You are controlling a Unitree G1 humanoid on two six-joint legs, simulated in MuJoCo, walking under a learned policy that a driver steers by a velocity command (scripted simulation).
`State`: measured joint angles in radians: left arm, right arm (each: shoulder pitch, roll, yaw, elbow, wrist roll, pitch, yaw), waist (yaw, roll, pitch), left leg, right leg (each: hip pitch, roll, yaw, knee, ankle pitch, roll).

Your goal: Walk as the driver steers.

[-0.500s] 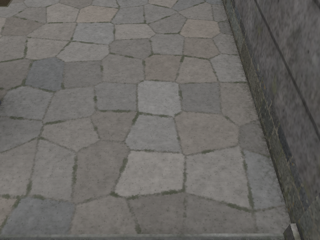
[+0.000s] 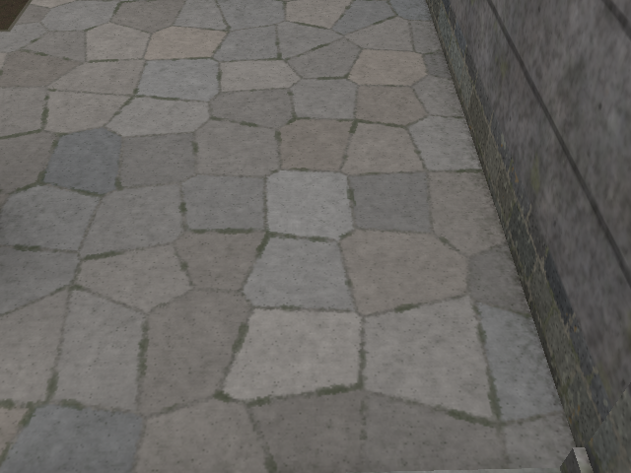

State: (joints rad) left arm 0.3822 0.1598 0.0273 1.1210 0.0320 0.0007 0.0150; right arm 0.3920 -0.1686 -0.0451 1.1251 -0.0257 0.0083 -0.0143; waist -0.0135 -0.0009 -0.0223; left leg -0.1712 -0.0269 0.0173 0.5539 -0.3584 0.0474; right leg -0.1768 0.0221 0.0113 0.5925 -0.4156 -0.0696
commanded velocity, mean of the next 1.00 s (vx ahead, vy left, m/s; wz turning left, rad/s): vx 0.46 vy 0.00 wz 0.00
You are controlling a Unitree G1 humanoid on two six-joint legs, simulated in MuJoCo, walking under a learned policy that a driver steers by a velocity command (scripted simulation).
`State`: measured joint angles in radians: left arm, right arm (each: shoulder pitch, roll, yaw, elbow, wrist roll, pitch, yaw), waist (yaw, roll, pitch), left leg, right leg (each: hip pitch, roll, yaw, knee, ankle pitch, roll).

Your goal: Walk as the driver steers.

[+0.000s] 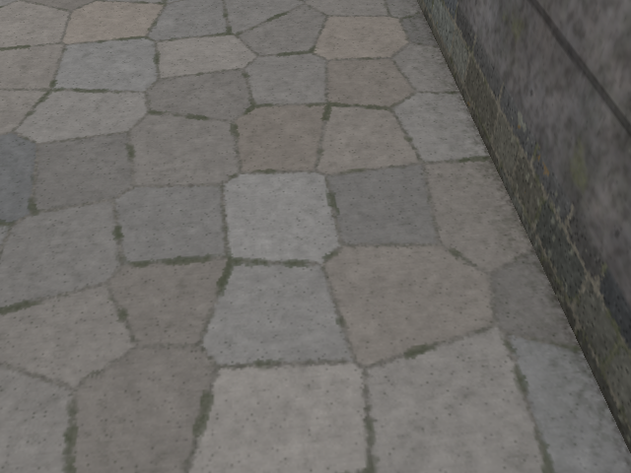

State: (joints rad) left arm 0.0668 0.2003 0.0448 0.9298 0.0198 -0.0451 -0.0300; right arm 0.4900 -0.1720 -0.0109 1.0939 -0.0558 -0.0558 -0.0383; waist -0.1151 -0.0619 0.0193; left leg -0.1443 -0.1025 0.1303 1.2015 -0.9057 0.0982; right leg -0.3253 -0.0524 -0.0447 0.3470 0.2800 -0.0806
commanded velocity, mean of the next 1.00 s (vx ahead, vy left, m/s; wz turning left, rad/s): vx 0.50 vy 0.00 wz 0.00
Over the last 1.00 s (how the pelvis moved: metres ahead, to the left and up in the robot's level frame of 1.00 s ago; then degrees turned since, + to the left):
0.47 0.03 -0.29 1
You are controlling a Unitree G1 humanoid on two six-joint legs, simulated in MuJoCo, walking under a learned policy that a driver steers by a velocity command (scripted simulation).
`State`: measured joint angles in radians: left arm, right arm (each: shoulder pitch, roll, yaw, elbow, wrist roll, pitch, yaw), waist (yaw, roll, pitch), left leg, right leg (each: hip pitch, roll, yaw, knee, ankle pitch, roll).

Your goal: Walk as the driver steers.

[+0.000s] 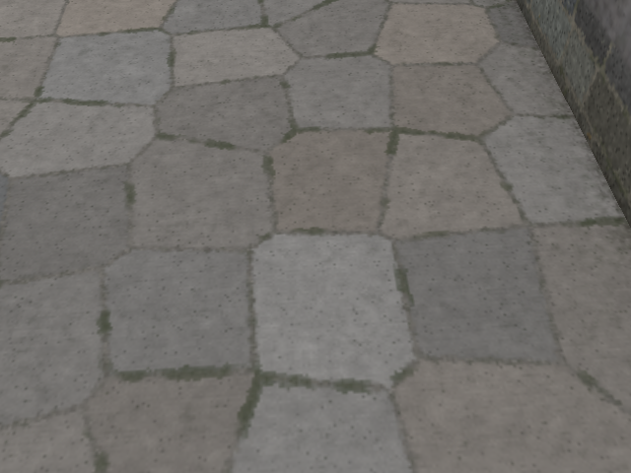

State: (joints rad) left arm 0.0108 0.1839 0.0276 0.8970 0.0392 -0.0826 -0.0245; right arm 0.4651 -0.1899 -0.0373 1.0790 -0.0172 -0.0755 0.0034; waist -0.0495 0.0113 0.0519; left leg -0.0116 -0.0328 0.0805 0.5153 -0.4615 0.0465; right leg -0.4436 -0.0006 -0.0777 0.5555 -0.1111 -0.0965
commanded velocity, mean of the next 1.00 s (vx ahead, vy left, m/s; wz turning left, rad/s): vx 0.50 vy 0.00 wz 0.00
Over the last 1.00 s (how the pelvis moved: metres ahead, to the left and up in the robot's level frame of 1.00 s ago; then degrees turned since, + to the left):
0.62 0.02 -0.23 0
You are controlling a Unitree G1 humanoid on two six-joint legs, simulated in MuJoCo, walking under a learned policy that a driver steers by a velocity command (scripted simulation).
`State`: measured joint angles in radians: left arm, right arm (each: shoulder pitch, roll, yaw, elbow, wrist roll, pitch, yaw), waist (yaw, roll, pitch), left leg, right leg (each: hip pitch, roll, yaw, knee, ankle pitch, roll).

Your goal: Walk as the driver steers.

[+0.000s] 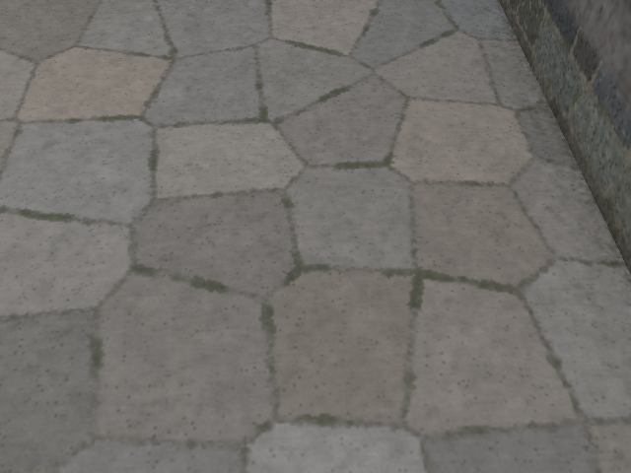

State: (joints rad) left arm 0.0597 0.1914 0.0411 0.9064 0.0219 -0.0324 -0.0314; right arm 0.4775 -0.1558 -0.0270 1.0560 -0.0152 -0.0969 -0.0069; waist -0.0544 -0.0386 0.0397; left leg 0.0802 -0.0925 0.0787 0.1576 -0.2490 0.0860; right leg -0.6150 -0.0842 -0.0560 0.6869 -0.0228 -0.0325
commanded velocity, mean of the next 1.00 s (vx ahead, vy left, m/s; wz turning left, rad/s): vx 0.50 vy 0.00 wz -0.03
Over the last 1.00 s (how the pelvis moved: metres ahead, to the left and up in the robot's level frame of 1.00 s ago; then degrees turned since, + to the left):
0.50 0.04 0.02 0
